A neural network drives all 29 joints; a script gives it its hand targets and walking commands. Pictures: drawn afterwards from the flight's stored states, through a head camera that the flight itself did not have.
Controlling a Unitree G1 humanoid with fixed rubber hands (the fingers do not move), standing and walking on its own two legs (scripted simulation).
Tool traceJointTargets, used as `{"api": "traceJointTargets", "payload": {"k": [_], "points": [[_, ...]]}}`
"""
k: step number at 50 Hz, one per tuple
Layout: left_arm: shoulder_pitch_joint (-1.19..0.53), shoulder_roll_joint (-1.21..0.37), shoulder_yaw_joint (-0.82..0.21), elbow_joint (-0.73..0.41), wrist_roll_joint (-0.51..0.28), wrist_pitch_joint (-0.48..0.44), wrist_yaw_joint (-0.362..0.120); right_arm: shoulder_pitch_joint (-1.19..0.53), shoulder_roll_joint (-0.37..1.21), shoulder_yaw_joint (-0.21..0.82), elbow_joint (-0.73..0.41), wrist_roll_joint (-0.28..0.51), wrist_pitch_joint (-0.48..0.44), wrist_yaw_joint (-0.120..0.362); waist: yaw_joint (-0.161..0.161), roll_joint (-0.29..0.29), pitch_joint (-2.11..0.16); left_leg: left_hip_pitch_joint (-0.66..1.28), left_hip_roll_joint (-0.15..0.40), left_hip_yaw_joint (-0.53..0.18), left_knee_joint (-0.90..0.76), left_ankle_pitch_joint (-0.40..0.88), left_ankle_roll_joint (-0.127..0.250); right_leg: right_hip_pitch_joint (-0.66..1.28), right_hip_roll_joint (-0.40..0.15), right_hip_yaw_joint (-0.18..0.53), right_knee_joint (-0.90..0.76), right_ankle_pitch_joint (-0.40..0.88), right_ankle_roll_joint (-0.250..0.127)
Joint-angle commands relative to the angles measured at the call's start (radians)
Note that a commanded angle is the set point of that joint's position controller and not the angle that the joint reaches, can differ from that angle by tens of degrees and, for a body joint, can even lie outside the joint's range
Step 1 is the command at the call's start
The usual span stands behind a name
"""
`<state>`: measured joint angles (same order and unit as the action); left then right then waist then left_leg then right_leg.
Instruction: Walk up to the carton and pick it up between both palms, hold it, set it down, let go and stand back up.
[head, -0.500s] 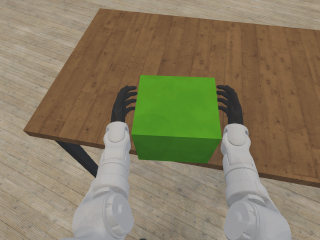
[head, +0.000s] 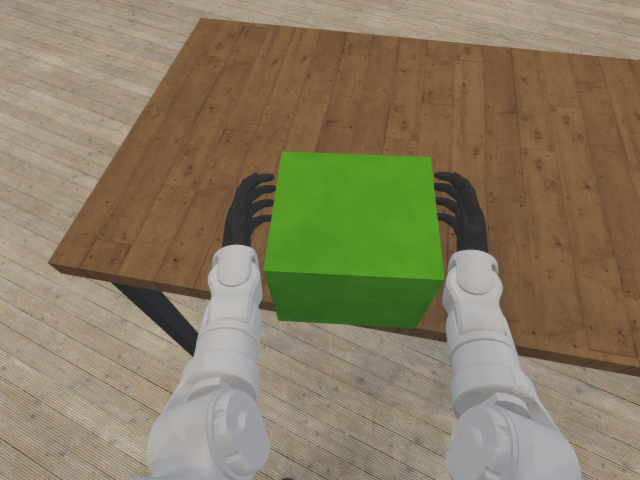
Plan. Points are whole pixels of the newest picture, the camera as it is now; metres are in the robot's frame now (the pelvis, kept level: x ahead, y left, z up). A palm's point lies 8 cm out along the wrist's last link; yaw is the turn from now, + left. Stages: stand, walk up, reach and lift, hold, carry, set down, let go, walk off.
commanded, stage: reach and lift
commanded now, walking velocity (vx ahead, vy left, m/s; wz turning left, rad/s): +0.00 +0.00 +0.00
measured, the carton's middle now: (350, 242) +0.43 -0.02 +0.00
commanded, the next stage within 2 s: none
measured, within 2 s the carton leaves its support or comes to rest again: leaves its support in 0.70 s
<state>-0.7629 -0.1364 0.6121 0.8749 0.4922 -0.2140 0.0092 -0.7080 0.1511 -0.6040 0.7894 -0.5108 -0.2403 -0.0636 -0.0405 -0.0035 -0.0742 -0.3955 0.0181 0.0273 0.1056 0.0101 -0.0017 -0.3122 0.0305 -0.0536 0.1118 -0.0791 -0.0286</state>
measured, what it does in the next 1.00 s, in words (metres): stands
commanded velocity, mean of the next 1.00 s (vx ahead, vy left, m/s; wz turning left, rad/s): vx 0.00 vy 0.00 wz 0.00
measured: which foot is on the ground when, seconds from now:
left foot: down 0.00-1.00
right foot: down 0.00-1.00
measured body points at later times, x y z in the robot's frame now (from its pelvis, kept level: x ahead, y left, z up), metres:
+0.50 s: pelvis +0.00 +0.00 +0.00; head +0.09 +0.01 +0.44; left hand +0.43 +0.12 +0.03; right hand +0.41 -0.16 +0.05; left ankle +0.01 +0.12 -0.75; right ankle -0.04 -0.09 -0.75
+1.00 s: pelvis -0.03 +0.01 +0.00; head +0.04 +0.07 +0.44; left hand +0.39 +0.15 +0.03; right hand +0.38 -0.14 +0.08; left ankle +0.01 +0.12 -0.75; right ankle -0.04 -0.09 -0.75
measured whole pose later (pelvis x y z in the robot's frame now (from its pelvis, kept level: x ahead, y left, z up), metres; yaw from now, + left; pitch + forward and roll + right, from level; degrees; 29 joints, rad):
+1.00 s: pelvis -0.03 +0.01 +0.00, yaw +2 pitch +18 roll -1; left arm -0.68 -0.10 0.49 0.85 0.43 -0.17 0.06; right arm -0.70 0.15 -0.64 0.90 -0.58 -0.31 -0.07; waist -0.11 -0.08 -0.21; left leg -0.48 0.00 -0.02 0.08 0.08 0.00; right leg -0.39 0.02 -0.10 0.11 -0.04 -0.02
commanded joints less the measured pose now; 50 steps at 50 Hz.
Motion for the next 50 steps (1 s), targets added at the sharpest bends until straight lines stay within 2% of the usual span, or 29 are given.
{"api": "traceJointTargets", "payload": {"k": [1, 13, 21, 24, 27, 31, 36, 40, 45, 50], "points": [[-0.398, -0.385, -0.232, 0.027, 0.033, -0.009, -0.071, -0.354, 0.478, 0.290, 0.059, -0.055, -0.042, 0.082, 0.034, 0.013, -0.601, 0.255, -0.023, -0.042, 0.072, 0.238, 0.035, 0.305, -0.015, 0.005, 0.142, 0.700, 0.079], [-0.420, -0.388, -0.233, 0.040, 0.031, -0.019, -0.068, -0.366, 0.483, 0.298, 0.057, -0.062, -0.054, 0.076, 0.030, 0.007, -0.618, 0.242, -0.021, -0.046, 0.066, 0.232, 0.039, 0.307, -0.016, 0.005, 0.138, 0.706, 0.080], [-0.534, -0.424, -0.218, 0.051, 0.042, -0.105, -0.068, -0.452, 0.498, 0.299, 0.094, -0.148, -0.206, 0.059, 0.009, -0.044, -0.784, 0.155, -0.021, -0.039, 0.044, 0.332, 0.062, 0.403, -0.039, 0.024, 0.165, 0.935, 0.103], [-0.549, -0.432, -0.220, 0.057, 0.042, -0.125, -0.073, -0.461, 0.493, 0.299, 0.123, -0.162, -0.250, 0.055, 0.001, -0.047, -0.812, 0.148, -0.020, -0.042, 0.028, 0.339, 0.061, 0.419, -0.042, 0.027, 0.161, 0.945, 0.105], [-0.550, -0.438, -0.232, 0.051, 0.043, -0.130, -0.070, -0.469, 0.472, 0.291, 0.135, -0.167, -0.273, 0.056, -0.007, -0.028, -0.822, 0.200, -0.016, -0.048, 0.025, 0.336, 0.043, 0.376, -0.032, 0.016, 0.136, 0.870, 0.096], [-0.555, -0.450, -0.259, 0.023, 0.041, -0.125, -0.056, -0.486, 0.443, 0.270, 0.127, -0.175, -0.283, 0.064, -0.016, 0.007, -0.841, 0.293, -0.009, -0.055, 0.032, 0.319, 0.009, 0.278, -0.015, -0.008, 0.093, 0.709, 0.078], [-0.566, -0.447, -0.301, -0.020, 0.026, -0.101, -0.032, -0.514, 0.411, 0.244, 0.105, -0.184, -0.268, 0.082, -0.027, 0.038, -0.846, 0.372, -0.001, -0.059, 0.041, 0.247, -0.019, 0.161, -0.007, -0.033, 0.055, 0.493, 0.055], [-0.578, -0.442, -0.340, -0.052, 0.004, -0.075, -0.015, -0.530, 0.396, 0.231, 0.090, -0.178, -0.239, 0.096, -0.038, 0.060, -0.849, 0.404, 0.004, -0.060, 0.051, 0.196, -0.033, 0.098, -0.009, -0.043, 0.044, 0.369, 0.042], [-0.600, -0.457, -0.400, -0.104, -0.034, -0.036, -0.002, -0.540, 0.395, 0.242, 0.073, -0.145, -0.189, 0.109, -0.060, 0.092, -0.858, 0.424, 0.004, -0.060, 0.075, 0.170, -0.049, 0.072, -0.012, -0.051, 0.052, 0.308, 0.034], [-0.599, -0.489, -0.456, -0.171, -0.058, 0.002, 0.003, -0.512, 0.410, 0.276, 0.054, -0.091, -0.144, 0.112, -0.078, 0.128, -0.839, 0.459, -0.002, -0.061, 0.109, 0.204, -0.065, 0.090, -0.010, -0.054, 0.066, 0.324, 0.031]]}}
